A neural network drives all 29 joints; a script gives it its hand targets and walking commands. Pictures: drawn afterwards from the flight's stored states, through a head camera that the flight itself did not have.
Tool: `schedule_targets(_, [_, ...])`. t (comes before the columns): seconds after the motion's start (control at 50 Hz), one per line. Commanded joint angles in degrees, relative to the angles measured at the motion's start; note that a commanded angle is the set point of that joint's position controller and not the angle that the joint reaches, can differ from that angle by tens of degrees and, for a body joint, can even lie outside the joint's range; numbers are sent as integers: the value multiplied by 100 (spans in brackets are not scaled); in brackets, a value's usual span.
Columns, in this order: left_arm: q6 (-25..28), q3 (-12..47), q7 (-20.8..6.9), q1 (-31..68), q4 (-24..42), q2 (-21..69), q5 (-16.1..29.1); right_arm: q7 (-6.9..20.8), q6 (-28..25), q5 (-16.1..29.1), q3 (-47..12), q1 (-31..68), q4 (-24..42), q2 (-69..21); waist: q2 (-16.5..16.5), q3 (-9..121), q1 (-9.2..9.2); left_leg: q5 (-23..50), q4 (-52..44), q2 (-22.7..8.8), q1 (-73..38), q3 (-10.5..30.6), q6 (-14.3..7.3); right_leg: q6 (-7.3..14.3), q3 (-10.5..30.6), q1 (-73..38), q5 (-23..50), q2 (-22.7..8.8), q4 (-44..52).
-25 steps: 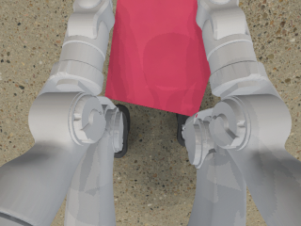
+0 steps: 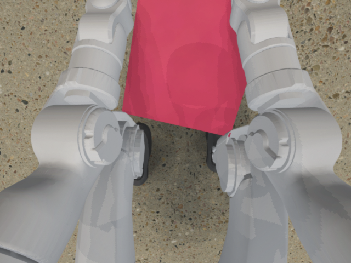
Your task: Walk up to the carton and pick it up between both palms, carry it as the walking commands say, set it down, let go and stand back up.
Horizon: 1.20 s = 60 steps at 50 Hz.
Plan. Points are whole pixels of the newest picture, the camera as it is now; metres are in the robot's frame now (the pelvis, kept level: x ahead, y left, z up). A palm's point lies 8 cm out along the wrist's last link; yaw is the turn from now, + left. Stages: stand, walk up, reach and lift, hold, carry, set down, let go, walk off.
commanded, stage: set down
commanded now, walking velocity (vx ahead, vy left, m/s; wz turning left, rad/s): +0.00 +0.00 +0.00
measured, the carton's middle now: (188, 64) +0.41 -0.02 -0.29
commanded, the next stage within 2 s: none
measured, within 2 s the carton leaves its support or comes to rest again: rests again in 1.50 s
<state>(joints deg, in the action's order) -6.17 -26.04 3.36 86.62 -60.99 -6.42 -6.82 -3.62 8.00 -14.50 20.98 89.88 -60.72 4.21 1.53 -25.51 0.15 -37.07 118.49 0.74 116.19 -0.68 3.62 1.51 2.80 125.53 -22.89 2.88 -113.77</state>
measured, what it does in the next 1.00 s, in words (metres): stands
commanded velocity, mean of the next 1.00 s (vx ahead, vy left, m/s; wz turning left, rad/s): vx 0.00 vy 0.00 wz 0.00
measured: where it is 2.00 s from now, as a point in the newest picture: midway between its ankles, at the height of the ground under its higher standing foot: (177, 157)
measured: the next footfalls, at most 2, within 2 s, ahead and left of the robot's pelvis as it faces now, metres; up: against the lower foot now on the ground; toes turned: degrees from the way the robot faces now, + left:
none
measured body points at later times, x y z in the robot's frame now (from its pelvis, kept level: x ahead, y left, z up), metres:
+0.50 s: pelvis +0.00 +0.01 -0.01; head +0.37 -0.01 +0.22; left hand +0.53 +0.15 -0.22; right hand +0.58 -0.10 -0.18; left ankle +0.10 +0.14 -0.38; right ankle +0.16 -0.11 -0.38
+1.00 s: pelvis +0.00 +0.02 -0.01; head +0.38 +0.03 +0.22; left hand +0.54 +0.18 -0.22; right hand +0.60 -0.14 -0.18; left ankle +0.10 +0.14 -0.38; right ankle +0.16 -0.11 -0.38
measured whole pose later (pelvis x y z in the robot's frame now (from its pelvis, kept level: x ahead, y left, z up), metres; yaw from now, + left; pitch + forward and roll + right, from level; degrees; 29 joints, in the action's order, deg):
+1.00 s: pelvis +0.00 +0.02 -0.01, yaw +1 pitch +34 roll +1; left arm -5.3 -6.8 5.7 81.4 -61.1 -16.8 2.5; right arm -5.3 -0.1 -4.5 20.8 96.3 -75.3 18.5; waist 1.5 -26.3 0.2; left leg -37.1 122.0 3.9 119.5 -0.2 1.8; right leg 0.0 2.8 125.6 -25.2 -0.1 -116.3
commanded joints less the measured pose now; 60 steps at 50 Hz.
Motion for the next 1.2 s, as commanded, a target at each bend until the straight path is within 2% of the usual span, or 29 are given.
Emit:
schedule_targets(0.0, [-56, 6, -111, 906, -68, 201, -581, -44, -63, -242, 297, 804, -633, 481, -321, 5013, -431, 659, -728, 846, -275, -302, -78, -224, 131, -3943, -271, 475, 419])
schedule_targets(0.02, [-8, 102, -92, 1049, 100, 120, -482, -66, -64, -324, 396, 857, -806, 638, -362, 5102, -237, 583, -730, 866, -355, -344, -46, -227, 44, -3923, -321, 478, 401])
schedule_targets(0.1, [126, 334, 2, 1338, 446, -434, -203, -92, -50, -136, 231, 852, -1083, 644, -259, 5007, -259, 575, -709, 830, 6, -347, -17, -237, 84, -4077, -222, 447, 387])
schedule_targets(0.12, [158, 381, 64, 1335, 647, -529, -131, -120, -90, -218, 312, 680, -1181, 763, -182, 5170, -64, 666, -664, 845, -110, -291, -8, -227, 14, -4057, -12, 434, 290])
schedule_targets(0.16, [196, 406, 159, 1220, 367, -895, -129, -185, -101, -50, 249, 759, -1115, 1129, -384, 5077, -251, 628, -670, 819, -229, -330, 25, -284, 74, -3996, -135, 393, 281])
schedule_targets(0.18, [221, 444, 182, 1182, 420, -1033, -29, -213, -128, 41, 117, 872, -1035, 1178, -152, 5096, -294, 734, -593, 798, -85, -307, 1, -262, 140, -4078, -100, 365, 265])
schedule_targets(0.26, [263, 815, 206, 1189, 478, -1065, 245, -214, -189, 108, 180, 838, -1330, 1417, -487, 5102, -13, 652, -692, 773, -189, -338, 80, -215, -64, -3944, 25, 338, 191])
schedule_targets(0.28, [268, 770, 209, 1217, 462, -1290, 324, -251, -163, 303, -84, 897, -1092, 1456, -309, 5172, -205, 714, -578, 697, -142, -407, 126, -256, 192, -4104, -147, 228, 350])
schedule_targets(0.36, [289, 1137, 263, 1360, 368, -1488, 734, -323, -210, 436, 77, 911, -1404, 1696, -467, 5244, 102, 546, -615, 679, -112, -355, 89, -231, 5, -4104, -110, 194, 196])
schedule_targets(0.44, [361, 1488, 272, 1573, 625, -1419, 997, -257, -290, 688, -3, 854, -1552, 1655, -715, 5358, 154, 700, -707, 600, -372, -329, 146, -181, -55, -3790, 139, 138, 130])
schedule_targets(0.46, [322, 1600, 263, 1604, 566, -1415, 1090, -296, -306, 618, 44, 821, -1790, 1848, -558, 5577, 403, 717, -659, 609, -256, -342, 211, -187, -104, -4146, 263, 125, 157])
schedule_targets(0.52, [366, 1897, 257, 1534, 756, -1402, 1286, -285, -433, 737, 215, 684, -1696, 2128, -1068, 5903, 574, 844, -706, 548, -717, -260, 302, -133, -175, -4022, 503, 28, -7])
schedule_targets(0.62, [430, 1866, 308, 1226, 722, -1697, 1300, -184, -510, 880, 211, 67, -2233, 2197, -791, 5931, 605, 992, -750, 565, -565, -95, 278, -157, -254, -3791, 758, -72, -149])
schedule_targets(0.64, [383, 1964, 312, 919, 611, -1675, 1222, -193, -524, 860, 499, 80, -2234, 2488, -1211, 5722, 728, 936, -798, 537, -793, -73, 308, -155, -343, -3418, 657, -63, -175])
schedule_targets(0.72, [435, 2152, 327, 1234, 1012, -1661, 1445, -206, -621, 943, 393, -128, -2268, 2501, -1000, 6200, 1057, 1249, -706, 506, -962, -4, 324, -134, -330, -3509, 944, -174, -143])
schedule_targets(0.76, [400, 2068, 362, 1130, 704, -1880, 1299, -179, -573, 1069, 388, -94, -2435, 2531, -1165, 5896, 760, 1082, -839, 525, -924, 8, 338, -122, -352, -3198, 695, -158, -140])
schedule_targets(0.78, [366, 2146, 366, 1107, 778, -1722, 1393, -177, -616, 1036, 462, -49, -2379, 2731, -1105, 5906, 1041, 1031, -790, 498, -963, 74, 315, -119, -321, -3133, 660, -219, -98])
schedule_targets(0.8, [391, 2178, 372, 1205, 785, -1849, 1369, -183, -591, 1147, 355, -57, -2407, 2694, -1183, 6016, 876, 1093, -757, 484, -1088, 42, 344, -123, -336, -3171, 704, -222, -188])
schedule_targets(0.88, [361, 2502, 330, 1265, 866, -1560, 1677, -139, -674, 1318, 261, -279, -2566, 2768, -1253, 6266, 1181, 1339, -738, 465, -1301, 87, 372, -81, -379, -3202, 892, -300, -189])
schedule_targets(0.9, [355, 2393, 343, 1326, 1040, -1539, 1552, -124, -671, 1511, 188, -241, -2444, 2624, -1209, 6259, 990, 1312, -791, 436, -1215, 55, 317, -67, -378, -3198, 883, -266, -158])
schedule_targets(0.92, [337, 2462, 357, 1394, 945, -1533, 1643, -137, -724, 1435, 145, -125, -2242, 2732, -1086, 6496, 1126, 1470, -747, 442, -1314, 69, 312, -85, -407, -3278, 1008, -274, -120])
schedule_targets(0.94, [370, 2317, 400, 1350, 1049, -1748, 1519, -151, -704, 1536, 65, -20, -2058, 2713, -1296, 6807, 767, 1673, -737, 454, -1660, 4, 354, -103, -396, -3268, 1025, -235, -159])
schedule_targets(0.96, [295, 2365, 423, 1337, 1149, -1776, 1539, -157, -702, 1583, 90, -18, -2086, 2831, -1231, 6960, 977, 1620, -813, 412, -1908, 97, 327, -149, -488, -3386, 968, -288, -120])
schedule_targets(1.02, [332, 2474, 456, 1484, 1752, -1522, 1798, -229, -764, 1856, -240, 255, -1372, 2821, -1126, 7950, 941, 1976, -738, 449, -1963, -40, 319, -53, -400, -3856, 1351, -271, 24])
schedule_targets(1.06, [249, 2401, 557, 1411, 1765, -1757, 1784, -293, -722, 2036, -517, 395, -1044, 2829, -876, 8702, 698, 2236, -806, 462, -2378, -32, 284, -104, -481, -4461, 1590, -255, 6])
schedule_targets(1.08, [173, 2455, 562, 1216, 1902, -1679, 1869, -316, -749, 2121, -507, 443, -509, 2872, -888, 9106, 794, 2263, -776, 409, -2461, -76, 269, -97, -526, -4663, 1678, -228, 45])
schedule_targets(1.14, [19, 2317, 717, 1029, 2140, -1888, 1803, -382, -612, 2378, -781, 594, 131, 2862, -712, 10226, 431, 2514, -963, 500, -3113, -126, 232, -133, -635, -5281, 1832, -193, 89])
schedule_targets(1.16, [-78, 2459, 737, 902, 1967, -1746, 1887, -393, -542, 2472, -838, 689, 258, 2893, -740, 10197, 488, 2241, -1008, 484, -3094, -128, 157, -91, -659, -5163, 1598, -180, 138])
schedule_targets(1.18, [-123, 2460, 769, 1042, 2779, -1666, 1913, -406, -459, 2496, -880, 530, 551, 2890, -681, 10840, 575, 2549, -1048, 502, -3430, -201, 208, -89, -658, -5580, 1904, -167, 182])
